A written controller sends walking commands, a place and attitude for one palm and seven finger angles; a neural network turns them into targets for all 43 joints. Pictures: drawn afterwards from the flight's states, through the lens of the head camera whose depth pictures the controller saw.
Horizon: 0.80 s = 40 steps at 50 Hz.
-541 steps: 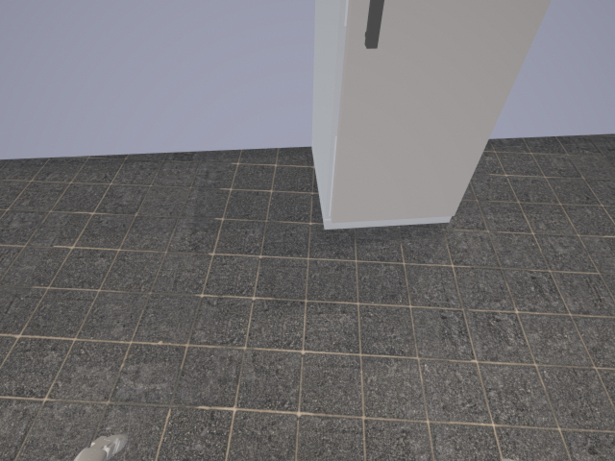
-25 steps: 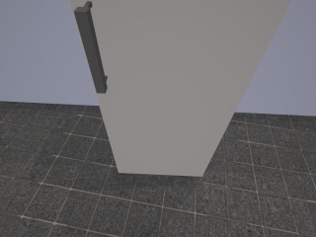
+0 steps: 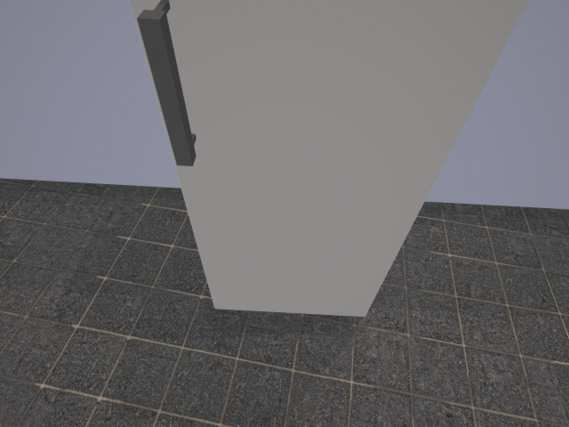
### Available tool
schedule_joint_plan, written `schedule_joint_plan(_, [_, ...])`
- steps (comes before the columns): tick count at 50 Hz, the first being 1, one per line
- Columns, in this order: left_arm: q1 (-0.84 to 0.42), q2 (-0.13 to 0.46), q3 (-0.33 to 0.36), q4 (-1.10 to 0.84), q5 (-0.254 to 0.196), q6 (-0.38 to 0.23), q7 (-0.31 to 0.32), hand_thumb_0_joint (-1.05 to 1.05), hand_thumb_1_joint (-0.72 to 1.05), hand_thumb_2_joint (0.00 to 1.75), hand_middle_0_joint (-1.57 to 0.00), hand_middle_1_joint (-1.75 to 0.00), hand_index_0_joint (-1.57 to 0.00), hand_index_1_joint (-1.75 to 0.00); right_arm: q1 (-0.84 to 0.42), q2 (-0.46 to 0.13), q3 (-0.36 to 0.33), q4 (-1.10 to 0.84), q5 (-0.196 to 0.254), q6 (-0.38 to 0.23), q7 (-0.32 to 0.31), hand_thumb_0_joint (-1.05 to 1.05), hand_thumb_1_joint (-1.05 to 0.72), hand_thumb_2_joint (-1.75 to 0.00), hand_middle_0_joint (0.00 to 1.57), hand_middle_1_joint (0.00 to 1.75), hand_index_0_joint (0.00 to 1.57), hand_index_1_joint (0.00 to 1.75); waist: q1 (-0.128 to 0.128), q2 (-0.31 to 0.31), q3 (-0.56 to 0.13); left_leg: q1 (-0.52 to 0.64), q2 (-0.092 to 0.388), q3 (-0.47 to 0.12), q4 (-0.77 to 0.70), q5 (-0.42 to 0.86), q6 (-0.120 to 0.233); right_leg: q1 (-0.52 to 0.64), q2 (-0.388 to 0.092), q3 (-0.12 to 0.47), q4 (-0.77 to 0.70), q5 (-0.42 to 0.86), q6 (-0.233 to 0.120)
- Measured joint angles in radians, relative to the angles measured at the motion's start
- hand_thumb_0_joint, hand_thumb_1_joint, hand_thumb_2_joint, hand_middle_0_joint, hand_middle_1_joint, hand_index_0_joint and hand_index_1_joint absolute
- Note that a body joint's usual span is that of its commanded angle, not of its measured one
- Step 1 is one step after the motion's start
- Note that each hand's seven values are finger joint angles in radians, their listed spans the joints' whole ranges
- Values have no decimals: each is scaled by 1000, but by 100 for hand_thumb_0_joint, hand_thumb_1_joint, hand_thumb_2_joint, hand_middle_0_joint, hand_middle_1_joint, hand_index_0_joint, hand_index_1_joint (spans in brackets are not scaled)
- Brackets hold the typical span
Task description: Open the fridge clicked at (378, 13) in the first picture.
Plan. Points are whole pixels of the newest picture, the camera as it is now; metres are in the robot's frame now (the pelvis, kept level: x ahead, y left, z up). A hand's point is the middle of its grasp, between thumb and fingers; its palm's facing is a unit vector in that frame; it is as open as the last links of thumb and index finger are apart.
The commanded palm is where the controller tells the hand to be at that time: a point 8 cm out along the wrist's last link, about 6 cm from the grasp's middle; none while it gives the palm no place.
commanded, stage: look again from close up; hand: left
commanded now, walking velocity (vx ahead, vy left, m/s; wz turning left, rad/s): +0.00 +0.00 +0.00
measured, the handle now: (176, 91) +0.54 +0.22 +0.18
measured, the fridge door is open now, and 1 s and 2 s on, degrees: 0 0 0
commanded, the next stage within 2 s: shuffle to correct the standing spot in 0.04 s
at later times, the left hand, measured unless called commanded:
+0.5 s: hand out of the picture -0.01 +0.19 -0.20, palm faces +0.10 -0.99 -0.13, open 7.3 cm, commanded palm none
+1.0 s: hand (156, 387) +0.21 +0.23 -0.18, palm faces +0.07 -0.97 -0.23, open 7.3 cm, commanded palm none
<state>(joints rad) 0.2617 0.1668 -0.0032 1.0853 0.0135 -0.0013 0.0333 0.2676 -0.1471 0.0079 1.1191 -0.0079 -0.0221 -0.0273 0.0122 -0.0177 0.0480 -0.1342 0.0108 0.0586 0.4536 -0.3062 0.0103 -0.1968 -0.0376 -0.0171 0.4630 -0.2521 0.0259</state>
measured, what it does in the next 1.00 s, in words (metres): walks ahead: right foot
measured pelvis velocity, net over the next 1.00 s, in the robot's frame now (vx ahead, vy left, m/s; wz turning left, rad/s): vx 0.12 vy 0.05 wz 0.06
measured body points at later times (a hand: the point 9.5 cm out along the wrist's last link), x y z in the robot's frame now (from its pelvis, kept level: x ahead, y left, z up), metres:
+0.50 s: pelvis +0.04 +0.03 -0.01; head +0.06 +0.07 +0.44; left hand -0.02 +0.24 -0.19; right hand +0.03 -0.20 -0.15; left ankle -0.03 +0.10 -0.74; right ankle -0.01 -0.13 -0.73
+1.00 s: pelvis +0.12 +0.05 -0.01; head +0.17 +0.06 +0.43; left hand +0.20 +0.29 -0.16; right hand +0.13 -0.18 -0.17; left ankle +0.04 +0.15 -0.66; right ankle +0.19 -0.04 -0.74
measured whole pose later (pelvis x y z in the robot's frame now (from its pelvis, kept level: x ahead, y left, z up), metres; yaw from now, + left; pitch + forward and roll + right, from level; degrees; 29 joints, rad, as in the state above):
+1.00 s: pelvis +0.12 +0.05 -0.01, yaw +3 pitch -1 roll +0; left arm 0.12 0.17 0.04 0.95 0.02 0.00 0.06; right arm 0.26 -0.13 -0.05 1.05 0.00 0.03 -0.04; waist -0.02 -0.02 0.14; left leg -0.38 -0.04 -0.02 1.13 -0.56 0.00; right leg -0.34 0.00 -0.10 0.56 -0.20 -0.06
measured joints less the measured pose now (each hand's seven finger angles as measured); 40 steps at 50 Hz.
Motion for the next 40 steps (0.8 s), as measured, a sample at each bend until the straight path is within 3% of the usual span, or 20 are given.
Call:
schedule_joint_plan(15, [30, -10, 9, -4, 9, 5, -7, 0, 91, 90, -20, -30, -20, -30, 24, -5, -4, -8, -8, 14, 10, 1, -91, -90, 20, 30, 19, 30, 8, 6, -13, -20, 5, -8, 58, -40, 1, -10, 2, -8, 45, -39, -6])
schedule_joint_plan(20, [76, -22, 27, -19, 10, -2, -9, 0, 91, 90, -20, -30, -20, -30, 59, -9, -10, -13, -12, 28, 19, 1, -91, -90, 20, 30, 19, 30, 15, 17, -23, -80, 17, -8, 165, -98, 10, -5, 6, -37, 64, -75, 1])
schedule_joint_plan(23, [109, -14, 39, -13, 11, 1, -8, 0, 91, 90, -20, -30, -20, -30, 66, 2, -11, -17, -11, 17, 21, 1, -91, -90, 20, 30, 19, 30, 25, -24, -21, -60, -7, 18, 151, -112, 37, -4, -18, -20, 87, -103, 3])
schedule_joint_plan(25, [123, -11, 41, 1, 13, 16, -9, 0, 91, 90, -20, -30, -20, -30, 79, 9, -11, -31, -13, -7, 17, 1, -91, -90, 20, 30, 19, 30, 21, -41, -24, -41, -18, 36, 129, -119, 55, -45, -23, -15, 202, -179, -28])
schedule_joint_plan(27, [113, -13, 40, 14, 15, 27, -9, 0, 91, 90, -20, -30, -20, -30, 95, 15, -8, -44, -15, -28, 2, 1, -91, -90, 20, 30, 19, 30, 5, -33, -18, -11, -20, 44, 90, -113, 66, -124, -8, -23, 408, -239, -45])
schedule_joint_plan(29, [87, -12, 42, 14, 14, 23, -12, 0, 91, 90, -20, -30, -20, -30, 115, 25, -1, -47, -16, -40, -8, 0, -91, -90, 20, 30, 19, 30, -12, -23, -5, 22, -26, 41, 36, -94, 75, -201, -3, -41, 562, -239, -55])
schedule_joint_plan(31, [46, -7, 44, 0, 12, 18, -15, 0, 91, 90, -20, -30, -20, -30, 136, 41, 8, -40, -18, -45, -14, 0, -91, -90, 20, 30, 19, 30, -22, -19, 13, 55, -35, 33, -23, -70, 77, -263, -3, -55, 619, -210, -52])
schedule_joint_plan(35, [-61, 8, 48, -44, 8, 19, -2, 1, 93, 90, -19, -30, -20, -30, 164, 79, 24, -11, -16, -37, -24, 0, -91, -90, 20, 30, 19, 30, -32, -14, 57, 106, -51, 10, -104, -37, 74, -326, 5, -61, 520, -100, -38])
schedule_joint_plan(40, [-152, 13, 43, -105, 7, 11, 0, 1, 93, 90, -19, -30, -20, -30, 169, 92, 6, 6, -4, -1, -23, 1, -90, -90, 20, 30, 20, 30, -35, 4, 97, 131, -62, -4, -62, -71, 66, -264, 34, -80, 235, 12, -52])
